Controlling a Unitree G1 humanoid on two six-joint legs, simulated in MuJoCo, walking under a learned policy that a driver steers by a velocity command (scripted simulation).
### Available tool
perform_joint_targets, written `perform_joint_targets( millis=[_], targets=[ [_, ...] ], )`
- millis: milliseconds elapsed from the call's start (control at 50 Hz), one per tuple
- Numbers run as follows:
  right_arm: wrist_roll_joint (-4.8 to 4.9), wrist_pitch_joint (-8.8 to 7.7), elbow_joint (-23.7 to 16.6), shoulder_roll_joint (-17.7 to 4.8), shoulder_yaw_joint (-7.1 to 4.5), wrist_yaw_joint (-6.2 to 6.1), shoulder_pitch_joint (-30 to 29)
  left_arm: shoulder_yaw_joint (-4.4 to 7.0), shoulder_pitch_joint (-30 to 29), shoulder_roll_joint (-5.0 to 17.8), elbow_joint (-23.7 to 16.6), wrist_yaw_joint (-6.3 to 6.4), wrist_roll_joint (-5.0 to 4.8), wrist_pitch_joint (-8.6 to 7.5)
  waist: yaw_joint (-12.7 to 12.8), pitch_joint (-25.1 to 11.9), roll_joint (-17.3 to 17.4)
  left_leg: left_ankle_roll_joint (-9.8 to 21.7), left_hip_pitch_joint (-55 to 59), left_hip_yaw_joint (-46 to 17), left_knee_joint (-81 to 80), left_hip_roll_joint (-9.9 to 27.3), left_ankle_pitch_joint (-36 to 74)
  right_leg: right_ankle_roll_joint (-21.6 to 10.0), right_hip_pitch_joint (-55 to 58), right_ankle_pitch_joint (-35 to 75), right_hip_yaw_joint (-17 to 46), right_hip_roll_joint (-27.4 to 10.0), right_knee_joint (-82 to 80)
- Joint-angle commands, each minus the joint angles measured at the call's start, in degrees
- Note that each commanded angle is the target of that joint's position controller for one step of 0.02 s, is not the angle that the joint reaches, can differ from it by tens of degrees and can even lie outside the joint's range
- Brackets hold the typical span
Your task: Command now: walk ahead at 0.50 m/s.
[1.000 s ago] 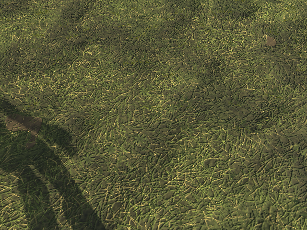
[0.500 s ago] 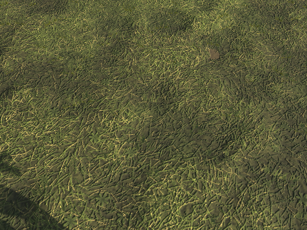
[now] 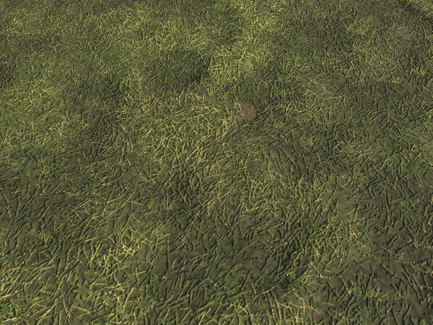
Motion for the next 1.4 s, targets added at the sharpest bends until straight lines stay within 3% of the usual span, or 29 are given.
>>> perform_joint_targets(
  millis=[20, 140, 280, 340, 380, 400, 420, 440, 460, 480, 500, 520, 560, 600, 700, 800, 860, 900, 920, 940, 960, 980, 1000, 1040, 1120, 1200, 1300, 1360, 1400],
  targets=[
    [-0.74, 0.9, -1.58, -3.76, -1.11, 0.75, 4.05, 1.58, 3.82, 5.85, -0.78, 0.46, -0.43, -1.65, 0.18, -1.84, -6.35, -0.46, -8.7, -2.38, 0.95, 1.73, 4.26, -6.47, 8.27, 11.17, 12.84, -14.08, -15.88],
    [-0.55, 1.5, -4.36, -3.09, -1.37, 1.15, -6.47, 1.81, 8.3, 6.32, 2.29, 0.74, -0.39, -2.82, 1.69, 2.71, -4.56, -1.49, -17.79, -4.61, -7.25, 1.21, 15.4, -6.11, 10.74, 13.52, 4.35, -14.31, -19.65],
    [-1.05, 0.95, -9.04, -1.98, -0.15, 2.23, -17.72, 1.8, 12.32, 7.54, 5.23, 1.8, -0.24, -2.67, 4.5, 5.03, -4.54, 1.7, -15.17, 2.78, -24.52, -0.46, 18.77, -4.09, 18.79, 25.04, -3.53, -15.59, -16.53],
    [-1.14, 1.01, -9.2, -2.99, -0.64, 1.91, -14.96, 2.13, 11.64, 9.58, 5.7, 2.34, 0.08, -1.99, 2.56, 1.97, -6.05, 5.1, -8.62, 6.64, -27.08, -4.89, 11.05, -2.64, 23.23, 48.85, -6.5, -16.24, -6.37],
    [-1.49, 0.61, -6.53, -5.05, -1.91, 1.32, -4.44, 2.56, 10.9, 11.21, 5.48, 2.55, 0.31, -0.95, -2.01, -4.7, -6.26, 8.01, 3.68, 7.5, -30.01, -9.16, 6.97, -1.85, 22.02, 55.95, -8.1, -15.82, 11.28],
    [-2.2, 0.25, -3.9, -7.98, -3.29, 0.69, 4.76, 2.48, 9.91, 11.21, 4.44, 2.51, 0.05, -0.78, -6.47, -9.77, -3.47, 10.67, 17.79, 2.03, -33.42, -6.9, 7.47, -0.42, 12.75, 44.34, -8.72, -14.31, 25.88],
    [-2.38, 0.43, -4.0, -15.75, -5.55, -0.22, 8.25, 1.17, 12.5, 5.48, 0.75, 1.53, -1.22, -1.28, -5.09, -16.86, 9.2, 18.97, 37.16, -24.79, -34.54, 10.56, 7.08, 2.7, -10.07, 7.13, -9.05, -6.26, 48.95],
    [0.01, 0.95, -4.51, -16.47, -5.71, -0.02, 7.21, 1.74, 8.46, 7.63, -1.12, 1.0, -0.55, -1.88, -4.93, -20.56, 7.5, 23.09, 41.35, -46.45, -44.03, 16.56, 11.88, 3.56, -22.14, -19.19, 2.58, 1.43, 58.82],
    [0.67, 1.29, -4.05, -15.41, -5.53, -0.4, 4.27, 1.58, 3.08, 7.48, -2.66, 0.67, -0.28, -2.34, -4.29, -12.16, 2.51, 20.89, 35.81, -36.59, -44.83, 14.57, 11.92, 3.01, -27.53, -13.62, 7.12, -3.11, 58.4],
    [0.72, 1.33, -4.1, -11.84, -4.63, -0.71, 1.42, 1.18, 2.58, 7.0, -2.98, 0.57, -0.59, -2.93, -2.23, -5.78, -0.67, 18.3, 27.14, -29.89, -45.97, 12.81, 15.53, 2.98, -26.32, -8.87, 6.36, -5.57, 53.07],
    [0.68, 1.2, -4.26, -9.52, -3.95, -0.84, -1.04, 1.26, 3.02, 6.73, -2.54, 0.64, -0.27, -2.7, 0.27, -2.03, -2.73, 15.65, 20.18, -24.8, -47.13, 9.56, 20.01, 3.3, -23.05, -7.68, 6.2, -7.21, 47.89],
    [1.09, 0.99, -4.45, -8.0, -3.44, -1.01, -3.0, 1.18, 4.08, 6.52, -2.55, 0.68, 0.72, -1.6, 2.39, -0.76, -2.1, 14.2, 14.92, -20.74, -48.27, 6.69, 23.15, 4.2, -19.27, -7.42, 6.21, -8.08, 44.53],
    [1.11, -0.06, -4.8, -7.84, -3.23, -0.8, -3.08, 1.05, 5.48, 5.75, -2.53, 0.31, 1.55, 0.5, 3.53, -2.12, -0.46, 14.06, 11.57, -17.32, -49.08, 4.15, 27.8, 5.6, -15.8, -6.94, 5.27, -8.09, 41.24],
    [1.04, -0.62, -4.53, -9.46, -3.67, -0.72, -1.64, 0.95, 3.45, 5.2, -3.65, 0.04, 1.43, 1.36, 3.42, -1.83, 0.05, 13.92, 10.38, -15.89, -50.16, 2.67, 27.72, 6.76, -17.0, -3.97, 4.34, -8.09, 36.84],
    [1.04, -0.39, -4.11, -9.93, -3.96, -0.83, 3.58, 0.7, -8.25, 5.24, -7.74, -0.24, 0.98, 1.38, -0.96, 0.4, 2.07, 11.66, 14.69, -17.5, -50.44, 1.36, 23.89, 8.18, -22.66, 6.61, 4.32, -7.31, 22.31],
    [0.28, -0.19, -4.2, -10.68, -4.16, -1.39, 6.85, 0.14, -15.07, 5.57, -10.6, -0.69, 0.33, 0.39, -3.59, 0.17, 2.69, 10.84, 20.99, -19.86, -46.13, 2.67, 29.9, 7.18, -21.64, 8.85, 4.33, -4.52, 11.96],
    [0.02, -0.61, -4.7, -11.0, -3.99, -1.88, 4.81, 0.52, -11.03, 6.98, -9.97, -0.59, 0.29, -0.38, -1.17, -0.27, 3.61, 8.13, 20.27, -21.11, -43.51, 4.43, 33.44, 4.48, -11.63, 6.29, 4.56, -3.31, 6.22],
    [0.07, -1.03, -4.43, -11.26, -3.81, -1.69, 3.28, 1.62, -0.07, 8.88, -6.5, 0.25, 0.46, -1.17, 4.18, -4.3, 1.6, 6.06, 19.26, -18.6, -32.03, 1.69, 43.13, 2.06, 2.46, 3.54, 2.89, -0.7, 1.34],
    [0.3, -1.38, -4.71, -9.34, -3.16, -1.32, 3.68, 2.42, 7.44, 11.44, -5.14, 0.99, 1.24, -1.87, 7.42, -9.86, -1.9, 4.71, 14.38, -15.49, -19.51, -1.8, 36.97, -0.21, 13.72, 0.09, 8.51, -6.48, 0.05],
    [2.17, -1.53, -6.4, -4.47, -2.04, -1.1, 9.59, 3.89, 13.36, 17.75, -5.12, 1.53, 2.39, -1.79, 6.34, -18.25, -13.52, 1.96, -0.54, -9.35, -0.45, -9.43, 12.23, -6.44, 29.31, -9.03, 32.86, -21.89, -2.93],
    [0.87, -1.3, -5.65, -6.51, -2.09, -1.19, 11.52, 4.18, 12.17, 17.01, -3.84, 0.96, 1.02, -0.83, 4.51, -17.58, -16.71, 2.06, -9.83, -8.54, 6.53, -11.54, -9.75, -9.53, 28.43, -12.98, 49.36, -25.89, -10.41],
    [-0.22, -0.78, -5.01, -8.01, -2.31, -1.27, 7.73, 3.21, 7.12, 12.16, -4.87, 0.68, 0.29, -0.48, 3.17, -8.22, -7.5, 2.34, -12.74, -10.12, 9.92, -7.85, -5.24, -9.13, 20.64, -17.81, 42.75, -23.99, -10.65],
    [-0.57, -0.8, -5.62, -7.74, -2.05, -0.73, 3.16, 2.36, 3.91, 8.58, -5.15, 0.41, 0.05, -0.57, 3.2, -3.62, -2.75, 2.25, -12.14, -9.68, 7.66, -5.95, -1.06, -8.05, 14.25, -14.39, 34.53, -20.96, -11.47],
    [-1.18, -0.2, -6.5, -6.7, -1.77, 0.07, 0.65, 1.59, 3.04, 6.55, -3.73, 0.57, 0.06, -1.1, 1.52, -0.52, -6.02, 1.62, -9.77, -8.47, 2.33, -3.32, 1.44, -5.57, 8.3, -2.61, 23.35, -15.72, -13.52],
    [-1.6, 0.86, -6.43, -5.56, -1.18, 0.74, -0.57, 1.91, 6.73, 7.67, -0.85, 0.03, -0.91, -2.81, 0.61, -1.32, -6.77, -0.04, -10.59, -5.79, -1.01, -2.44, 4.73, -6.85, 8.64, 11.27, 16.1, -14.1, -15.45],
    [-1.45, 0.73, -9.33, -4.02, -0.02, 1.17, -10.58, 1.87, 9.6, 7.27, 1.34, -0.05, -1.14, -2.48, 2.46, 1.19, -5.93, -1.85, -14.78, -1.91, -11.75, 0.35, 12.2, -6.99, 10.0, 13.48, 11.16, -12.17, -18.25],
    [-0.76, 0.26, -11.41, -2.93, 1.06, 1.18, -18.93, 2.16, 13.84, 8.63, 3.96, -0.05, -0.96, -2.17, 4.86, 1.76, -6.11, -1.31, -9.65, 1.51, -25.42, -0.94, 16.91, -5.84, 12.36, 19.69, 7.96, -12.2, -16.41],
    [-0.75, 0.01, -11.96, -4.02, 0.78, 0.7, -19.94, 2.3, 14.55, 9.37, 5.17, 0.32, -0.66, -1.72, 4.38, 2.17, -6.21, 0.69, -7.29, 1.76, -28.98, -1.85, 13.75, -5.27, 15.97, 24.53, 8.64, -14.6, -13.56],
    [-1.13, -0.41, -10.42, -4.91, 0.2, 0.12, -15.06, 2.43, 13.53, 10.09, 5.64, 0.6, -0.65, -1.35, 1.64, -0.01, -5.88, 2.55, 0.3, 2.63, -32.47, -4.24, 10.47, -4.12, 17.29, 35.69, 7.5, -14.46, -6.45]
  ],
)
